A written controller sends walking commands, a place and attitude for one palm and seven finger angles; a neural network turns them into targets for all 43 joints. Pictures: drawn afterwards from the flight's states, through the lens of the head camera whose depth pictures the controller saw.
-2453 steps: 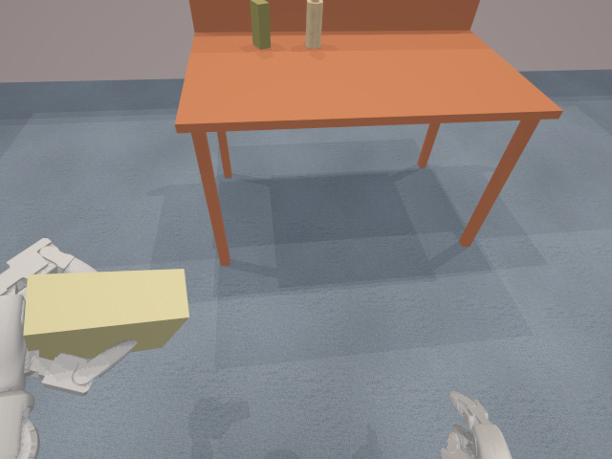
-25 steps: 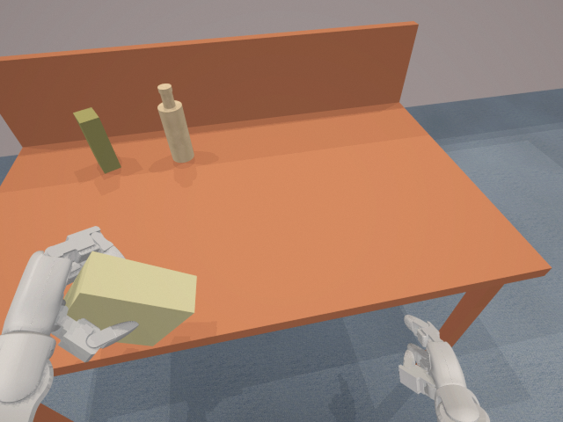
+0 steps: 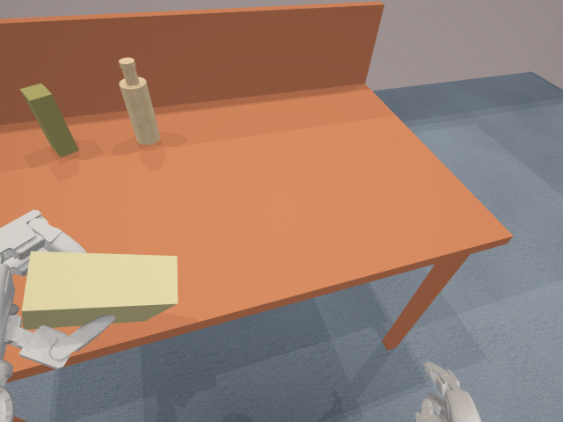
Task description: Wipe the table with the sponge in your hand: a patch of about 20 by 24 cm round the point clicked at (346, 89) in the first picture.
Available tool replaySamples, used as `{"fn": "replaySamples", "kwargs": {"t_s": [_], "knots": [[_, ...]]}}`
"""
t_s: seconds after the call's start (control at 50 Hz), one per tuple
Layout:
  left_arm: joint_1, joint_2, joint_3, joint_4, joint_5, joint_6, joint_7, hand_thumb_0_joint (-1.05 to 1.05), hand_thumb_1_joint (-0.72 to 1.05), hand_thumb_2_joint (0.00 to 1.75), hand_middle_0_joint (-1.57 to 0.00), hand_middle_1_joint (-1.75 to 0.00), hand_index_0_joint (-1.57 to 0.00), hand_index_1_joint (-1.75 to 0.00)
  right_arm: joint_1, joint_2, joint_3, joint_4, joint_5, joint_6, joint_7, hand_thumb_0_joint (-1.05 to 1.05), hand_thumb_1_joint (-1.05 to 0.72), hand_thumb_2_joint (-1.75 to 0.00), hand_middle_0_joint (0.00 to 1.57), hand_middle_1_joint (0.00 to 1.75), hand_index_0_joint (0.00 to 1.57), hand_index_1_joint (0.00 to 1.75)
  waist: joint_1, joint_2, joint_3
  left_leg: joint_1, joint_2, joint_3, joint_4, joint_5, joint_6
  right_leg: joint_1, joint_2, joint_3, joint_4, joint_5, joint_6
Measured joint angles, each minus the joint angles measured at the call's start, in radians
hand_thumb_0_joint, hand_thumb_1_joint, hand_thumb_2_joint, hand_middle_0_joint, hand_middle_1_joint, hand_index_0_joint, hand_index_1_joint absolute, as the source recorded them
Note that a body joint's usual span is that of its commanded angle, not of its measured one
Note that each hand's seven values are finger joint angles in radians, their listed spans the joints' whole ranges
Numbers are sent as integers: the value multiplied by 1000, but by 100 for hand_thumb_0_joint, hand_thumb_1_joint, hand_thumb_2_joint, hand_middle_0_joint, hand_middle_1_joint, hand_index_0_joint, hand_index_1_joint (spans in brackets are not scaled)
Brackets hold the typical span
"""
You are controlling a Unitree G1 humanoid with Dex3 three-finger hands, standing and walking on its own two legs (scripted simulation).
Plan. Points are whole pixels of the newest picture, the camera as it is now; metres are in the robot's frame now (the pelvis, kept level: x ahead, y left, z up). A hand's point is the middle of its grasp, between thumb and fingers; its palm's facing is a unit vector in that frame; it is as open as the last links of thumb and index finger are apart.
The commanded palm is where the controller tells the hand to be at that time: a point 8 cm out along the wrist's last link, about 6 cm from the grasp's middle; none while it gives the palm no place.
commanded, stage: step back with the hand held close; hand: left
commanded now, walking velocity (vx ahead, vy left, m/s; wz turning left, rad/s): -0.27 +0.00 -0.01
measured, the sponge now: (120, 292) +0.23 +0.19 +0.14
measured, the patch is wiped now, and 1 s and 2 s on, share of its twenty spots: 1.00 1.00 1.00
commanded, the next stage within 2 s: stop stepping back and stand still in 0.78 s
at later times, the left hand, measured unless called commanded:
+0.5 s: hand out of the picture +0.14 +0.26 +0.18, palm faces +0.42 -0.80 -0.42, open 9.5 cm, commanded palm +0.08 +0.28 +0.19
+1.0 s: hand out of the picture +0.01 +0.24 +0.17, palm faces +0.33 -0.88 -0.34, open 9.5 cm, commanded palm -0.04 +0.27 +0.19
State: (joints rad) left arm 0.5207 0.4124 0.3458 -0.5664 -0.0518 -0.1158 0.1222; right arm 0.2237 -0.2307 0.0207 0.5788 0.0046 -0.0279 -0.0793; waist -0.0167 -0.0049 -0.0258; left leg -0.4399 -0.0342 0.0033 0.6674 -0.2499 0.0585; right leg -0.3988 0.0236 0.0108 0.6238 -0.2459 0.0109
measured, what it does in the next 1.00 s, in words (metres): walks backwards: right foot, then left foot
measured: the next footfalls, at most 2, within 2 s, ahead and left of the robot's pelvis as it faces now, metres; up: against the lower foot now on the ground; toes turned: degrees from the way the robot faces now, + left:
right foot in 0.64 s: -0.08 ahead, -0.16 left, +0.00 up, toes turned +0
left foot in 0.84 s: -0.08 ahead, +0.10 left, +0.00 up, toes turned -1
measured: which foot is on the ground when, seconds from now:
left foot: down 0.00-0.66, up 0.68-0.82, down 0.84-1.00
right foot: down 0.00-0.38, up 0.40-0.62, down 0.64-0.84, up 0.86-1.00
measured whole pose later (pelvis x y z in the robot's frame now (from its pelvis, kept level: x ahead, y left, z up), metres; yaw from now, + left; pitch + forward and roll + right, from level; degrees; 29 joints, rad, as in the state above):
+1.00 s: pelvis -0.22 +0.01 +0.00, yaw -4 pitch -1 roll -1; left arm 0.47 0.42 0.40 -0.59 -0.05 -0.13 0.14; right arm 0.19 -0.18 0.00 0.58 0.02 -0.13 -0.02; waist -0.03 -0.08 0.03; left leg -0.44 0.03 0.05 0.64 -0.19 0.03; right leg -0.55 0.04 0.04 1.07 -0.44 0.03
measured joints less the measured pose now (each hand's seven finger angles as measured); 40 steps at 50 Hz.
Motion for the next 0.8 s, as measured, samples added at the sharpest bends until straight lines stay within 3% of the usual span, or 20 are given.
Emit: {"fn": "replaySamples", "kwargs": {"t_s": [0.2, 0.3, 0.38, 0.46, 0.5, 0.58, 0.64, 0.68, 0.74, 0.76, 0.8], "knots": [[-83, -44, 9, 49, 23, -9, 1, -2, -49, 109, -78, -140, -82, -139, -28, 11, 12, -17, -8, -27, 8, 1, -90, -90, 20, 30, 20, 30, 34, 20, 0, -34, 15, -11, 59, -57, -14, -18, 11, -17, 26, 10, -14], [-79, -49, -31, 2, 7, -12, 11, -2, -49, 109, -78, -141, -82, -139, -49, 10, 6, -7, -7, -2, 18, 1, -90, -90, 20, 30, 20, 30, 11, -13, 14, -61, 13, -17, 90, -120, -50, -47, -8, -30, 29, 32, -17], [-44, 0, -11, -58, 8, -22, 12, -2, -49, 109, -78, -140, -82, -139, -52, 7, -4, -29, -7, 15, 20, 1, -90, -90, 20, 30, 20, 30, -12, -45, 39, -75, 23, 14, 54, 3, -26, -83, -26, -29, 51, 41, -6], [-29, 37, 54, -52, 31, -29, 17, -2, -49, 109, -78, -140, -82, -139, -41, 20, -27, -21, -19, -19, 24, 1, -90, -90, 20, 30, 20, 30, 4, -24, 57, -82, 54, 22, 41, 68, -5, -143, 31, 16, 366, -145, 9], [-46, 31, 69, -31, 24, -22, 24, -2, -49, 109, -78, -140, -82, -139, -28, 33, -28, 1, -17, -38, 30, 1, -90, -90, 20, 30, 20, 30, 21, -20, 51, -74, 67, 27, 3, 89, -10, -119, 38, 13, 423, -196, 10], [-84, -32, 53, 0, 13, -9, 40, -2, -49, 109, -78, -140, -82, -139, -14, 45, -3, 30, -15, -65, 37, 1, -90, -90, 20, 30, 20, 30, 40, 2, 35, -70, 95, 34, -71, 154, -21, 21, 23, 1, 212, -211, 3], [-102, -61, 21, 7, 13, -15, 31, -2, -49, 109, -78, -141, -82, -140, -22, 49, 11, 32, -14, -74, 42, 1, -90, -90, 20, 30, 20, 30, 37, 26, 36, -105, 116, 30, -54, 166, -34, 129, 16, -9, -24, -100, -10], [-106, -75, -21, 12, 16, -28, 16, -2, -49, 109, -78, -141, -82, -140, -34, 46, 10, 52, -9, -69, 40, 1, -90, -90, 20, 30, 20, 30, 18, 58, 53, -136, 112, -18, 59, 11, -64, 140, 36, -28, -39, -62, 2], [-66, -58, -55, -16, 13, -42, -7, -2, -49, 109, -78, -141, -82, -140, -22, 62, 9, 58, 2, -38, 36, 1, -90, -90, 20, 30, 20, 30, 11, -8, 30, -168, 42, -16, 372, -176, -92, 112, -2, 2, -27, -49, 12], [-52, -47, -52, -24, 12, -47, -12, -2, -49, 109, -78, -141, -82, -139, -18, 64, 14, 50, 0, -28, 34, 1, -90, -90, 20, 30, 20, 30, 5, -31, 19, -150, 31, -6, 395, -201, -93, 100, -14, 13, -30, -40, 15], [-38, -19, -32, -32, 9, -61, -14, -2, -49, 109, -78, -140, -82, -139, -15, 59, 20, 22, 1, -15, 29, 2, -90, -90, 20, 30, 20, 30, -14, -62, 4, -82, 26, 9, 284, -189, -93, 61, -34, 25, -25, -20, 23]]}}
